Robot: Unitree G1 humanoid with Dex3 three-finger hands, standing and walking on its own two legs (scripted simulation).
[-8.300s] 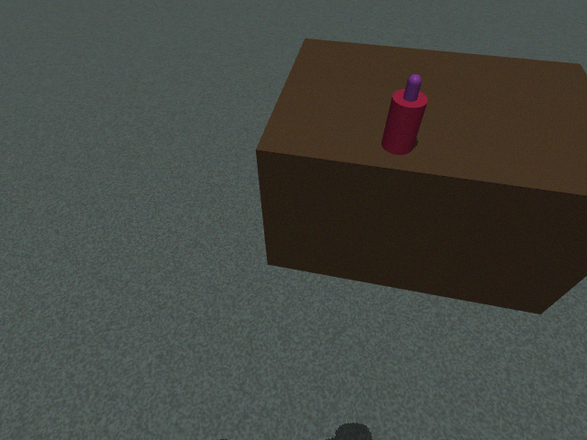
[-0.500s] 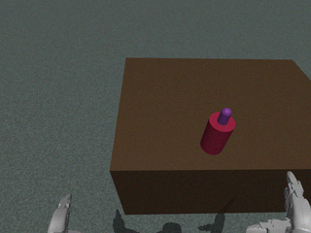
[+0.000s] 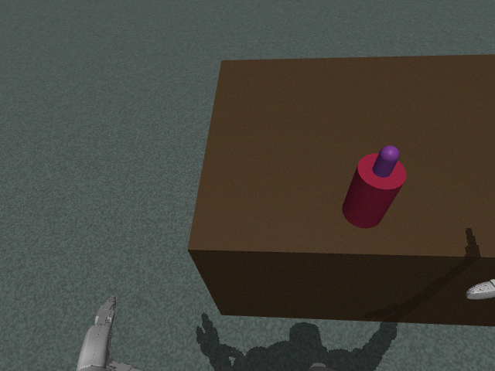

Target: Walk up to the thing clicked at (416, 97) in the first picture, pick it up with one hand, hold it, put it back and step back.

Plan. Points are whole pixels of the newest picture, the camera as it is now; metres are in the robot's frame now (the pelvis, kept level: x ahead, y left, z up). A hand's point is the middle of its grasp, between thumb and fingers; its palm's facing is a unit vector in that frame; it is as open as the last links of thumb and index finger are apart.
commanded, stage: go down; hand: right
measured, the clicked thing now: (375, 184) +0.48 -0.22 -0.04
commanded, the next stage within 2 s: none
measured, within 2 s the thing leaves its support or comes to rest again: neither
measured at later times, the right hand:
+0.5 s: hand out of the picture +0.33 -0.37 +0.04, palm faces +0.25 +0.97 +0.00, open 17.4 cm
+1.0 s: hand out of the picture +0.36 -0.40 +0.04, palm faces +0.26 +0.97 +0.00, open 17.5 cm
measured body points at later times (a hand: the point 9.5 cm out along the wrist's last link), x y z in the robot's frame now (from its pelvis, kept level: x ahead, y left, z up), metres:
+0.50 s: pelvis -0.01 -0.01 -0.02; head +0.05 -0.05 +0.43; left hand +0.15 +0.25 -0.07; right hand +0.31 -0.42 +0.05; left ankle -0.02 +0.12 -0.71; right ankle +0.03 -0.13 -0.71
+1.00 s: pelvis -0.01 -0.01 -0.03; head +0.07 -0.06 +0.41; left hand +0.14 +0.25 -0.07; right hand +0.34 -0.45 +0.04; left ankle -0.02 +0.12 -0.71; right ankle +0.03 -0.13 -0.71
